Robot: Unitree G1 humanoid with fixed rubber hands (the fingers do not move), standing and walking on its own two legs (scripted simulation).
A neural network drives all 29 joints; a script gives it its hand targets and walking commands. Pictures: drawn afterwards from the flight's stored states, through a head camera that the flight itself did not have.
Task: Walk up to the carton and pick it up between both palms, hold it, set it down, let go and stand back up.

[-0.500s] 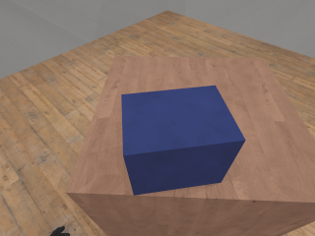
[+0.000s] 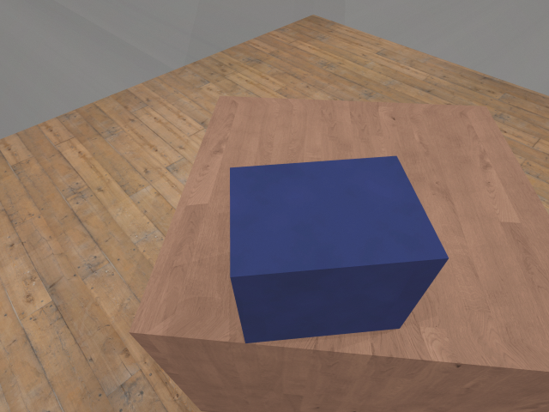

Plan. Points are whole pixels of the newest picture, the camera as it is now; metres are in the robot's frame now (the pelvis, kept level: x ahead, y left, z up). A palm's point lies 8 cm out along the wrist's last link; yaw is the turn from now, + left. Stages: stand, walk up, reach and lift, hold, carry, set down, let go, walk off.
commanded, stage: walk up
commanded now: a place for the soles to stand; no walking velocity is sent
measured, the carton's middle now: (319, 252) +0.37 -0.04 +0.02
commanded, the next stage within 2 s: none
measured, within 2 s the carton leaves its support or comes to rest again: neither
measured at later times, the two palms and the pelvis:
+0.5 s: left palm out of the picture +0.06 +0.29 -0.12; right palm out of the picture +0.06 -0.30 -0.12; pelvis -0.01 +0.00 +0.00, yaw +1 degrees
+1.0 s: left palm out of the picture +0.01 +0.28 -0.12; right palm out of the picture +0.04 -0.30 -0.12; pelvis -0.03 -0.01 +0.00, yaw +1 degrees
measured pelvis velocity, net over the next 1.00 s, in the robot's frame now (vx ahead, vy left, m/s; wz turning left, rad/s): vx -0.03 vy -0.01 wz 0.02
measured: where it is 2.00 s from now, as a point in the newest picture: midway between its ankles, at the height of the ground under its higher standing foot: outside the picture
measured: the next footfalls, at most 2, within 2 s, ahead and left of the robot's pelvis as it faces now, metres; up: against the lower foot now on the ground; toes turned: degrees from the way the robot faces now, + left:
none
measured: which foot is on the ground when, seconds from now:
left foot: down 0.00-1.00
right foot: down 0.00-1.00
